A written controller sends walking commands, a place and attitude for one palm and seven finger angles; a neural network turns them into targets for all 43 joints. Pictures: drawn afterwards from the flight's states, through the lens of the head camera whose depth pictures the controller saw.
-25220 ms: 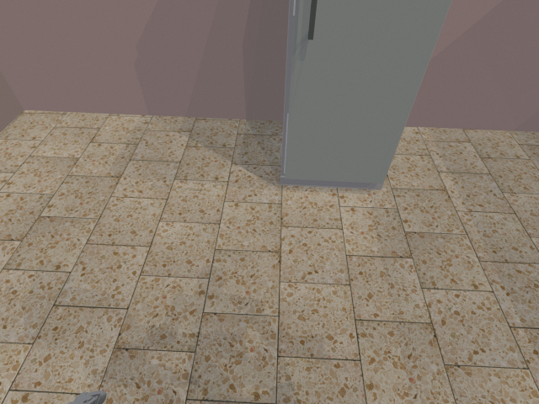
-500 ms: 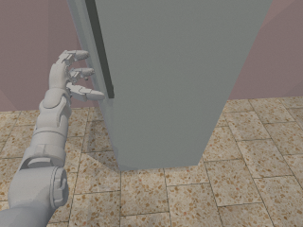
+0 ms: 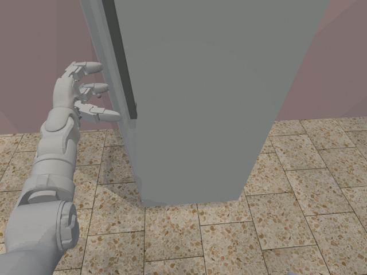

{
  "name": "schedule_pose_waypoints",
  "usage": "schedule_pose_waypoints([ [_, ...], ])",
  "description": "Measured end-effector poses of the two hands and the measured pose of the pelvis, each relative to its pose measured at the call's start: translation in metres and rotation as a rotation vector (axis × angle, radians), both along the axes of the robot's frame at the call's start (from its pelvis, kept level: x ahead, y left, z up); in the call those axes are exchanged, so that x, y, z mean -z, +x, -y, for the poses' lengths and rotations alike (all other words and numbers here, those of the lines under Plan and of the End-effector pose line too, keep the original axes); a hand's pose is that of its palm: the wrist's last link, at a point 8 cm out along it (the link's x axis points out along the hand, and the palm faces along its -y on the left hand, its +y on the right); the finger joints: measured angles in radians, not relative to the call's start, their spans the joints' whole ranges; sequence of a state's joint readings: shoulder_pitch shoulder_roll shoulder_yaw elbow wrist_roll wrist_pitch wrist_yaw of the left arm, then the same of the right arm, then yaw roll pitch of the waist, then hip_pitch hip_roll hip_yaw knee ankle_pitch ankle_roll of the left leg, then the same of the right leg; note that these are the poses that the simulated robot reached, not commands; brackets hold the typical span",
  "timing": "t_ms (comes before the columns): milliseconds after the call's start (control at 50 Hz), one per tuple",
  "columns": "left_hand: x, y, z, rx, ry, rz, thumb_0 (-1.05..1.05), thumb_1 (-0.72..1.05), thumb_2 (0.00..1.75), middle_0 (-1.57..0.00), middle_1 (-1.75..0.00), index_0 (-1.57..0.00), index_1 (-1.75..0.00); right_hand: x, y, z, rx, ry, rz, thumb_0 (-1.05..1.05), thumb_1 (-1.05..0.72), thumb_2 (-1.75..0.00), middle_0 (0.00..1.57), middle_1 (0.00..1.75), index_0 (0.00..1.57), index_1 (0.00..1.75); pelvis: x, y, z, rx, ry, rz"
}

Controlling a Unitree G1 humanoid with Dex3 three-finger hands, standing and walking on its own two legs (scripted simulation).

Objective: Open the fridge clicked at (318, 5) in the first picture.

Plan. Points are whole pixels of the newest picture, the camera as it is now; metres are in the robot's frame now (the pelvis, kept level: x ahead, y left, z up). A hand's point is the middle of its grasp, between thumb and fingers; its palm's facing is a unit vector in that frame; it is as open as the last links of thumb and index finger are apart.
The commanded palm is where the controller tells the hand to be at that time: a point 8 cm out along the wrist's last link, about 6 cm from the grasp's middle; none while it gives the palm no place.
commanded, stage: move the hooked fingers beside the handle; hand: left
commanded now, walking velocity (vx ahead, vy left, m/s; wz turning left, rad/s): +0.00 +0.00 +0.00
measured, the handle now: (117, 32) +0.53 +0.14 +0.27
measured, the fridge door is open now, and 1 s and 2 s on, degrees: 0 0 0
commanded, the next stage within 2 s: feel for the door with the fingertips in 0.48 s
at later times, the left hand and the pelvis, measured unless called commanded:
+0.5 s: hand (101, 94) +0.45 +0.18 +0.17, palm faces +0.08 -1.00 +0.00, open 14.0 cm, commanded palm +0.42 +0.23 +0.17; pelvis +0.01 +0.00 +0.00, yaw +0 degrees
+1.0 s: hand (112, 98) +0.44 +0.15 +0.17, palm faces +0.07 -1.00 +0.02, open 14.0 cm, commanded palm +0.42 +0.21 +0.17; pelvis +0.00 -0.01 +0.00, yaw +1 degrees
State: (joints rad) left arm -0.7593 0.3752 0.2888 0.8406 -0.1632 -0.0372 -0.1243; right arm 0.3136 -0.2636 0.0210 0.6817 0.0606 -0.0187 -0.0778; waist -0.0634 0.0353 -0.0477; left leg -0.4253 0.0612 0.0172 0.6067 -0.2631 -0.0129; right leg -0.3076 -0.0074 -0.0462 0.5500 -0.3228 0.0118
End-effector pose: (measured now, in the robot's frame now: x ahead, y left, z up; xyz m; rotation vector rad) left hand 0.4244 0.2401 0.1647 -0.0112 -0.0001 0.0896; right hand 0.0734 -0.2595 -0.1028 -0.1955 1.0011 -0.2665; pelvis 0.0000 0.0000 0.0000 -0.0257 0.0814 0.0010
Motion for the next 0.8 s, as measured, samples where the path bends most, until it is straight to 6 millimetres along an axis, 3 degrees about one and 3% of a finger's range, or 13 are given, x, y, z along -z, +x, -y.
schedule_pose_waypoints([
  [300, -0.001, 0.007, 0.003, 0.000, 0.012, 0.006, -0.01, -0.50, 0.30, -0.30, -1.20, -0.30, -1.20, 0.002, 0.003, -0.001, 0.005, 0.013, -0.007, 0.01, -0.90, -0.90, 0.20, 0.30, 0.21, 0.30, 0.000, 0.006, 0.001, 0.005, 0.002, -0.010],
  [460, -0.003, 0.003, 0.006, 0.004, 0.010, 0.018, -0.01, -0.50, 0.30, -0.30, -1.20, -0.30, -1.20, 0.003, 0.006, 0.000, 0.006, 0.018, -0.012, 0.01, -0.90, -0.90, 0.20, 0.30, 0.21, 0.30, -0.001, 0.009, 0.002, 0.004, 0.003, -0.002],
  [800, -0.010, -0.014, 0.020, 0.015, 0.002, 0.032, -0.01, -0.50, 0.30, -0.30, -1.20, -0.30, -1.20, -0.004, 0.031, -0.002, -0.034, 0.022, 0.067, 0.01, -0.90, -0.90, 0.20, 0.30, 0.21, 0.30, -0.002, 0.005, 0.005, -0.005, 0.005, 0.026],
])
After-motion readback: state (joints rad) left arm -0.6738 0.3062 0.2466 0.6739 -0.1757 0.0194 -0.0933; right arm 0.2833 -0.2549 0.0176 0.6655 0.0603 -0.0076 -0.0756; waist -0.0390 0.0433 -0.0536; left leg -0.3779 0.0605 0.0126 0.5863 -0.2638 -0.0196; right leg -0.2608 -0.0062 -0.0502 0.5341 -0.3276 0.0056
